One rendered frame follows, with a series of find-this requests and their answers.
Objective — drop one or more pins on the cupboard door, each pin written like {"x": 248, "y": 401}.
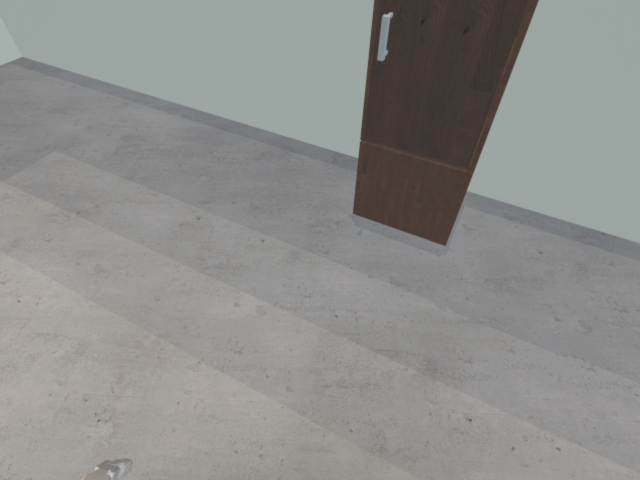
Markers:
{"x": 432, "y": 93}

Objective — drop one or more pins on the handle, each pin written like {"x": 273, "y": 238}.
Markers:
{"x": 382, "y": 52}

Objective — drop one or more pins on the left robot hand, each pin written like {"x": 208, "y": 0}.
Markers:
{"x": 110, "y": 470}

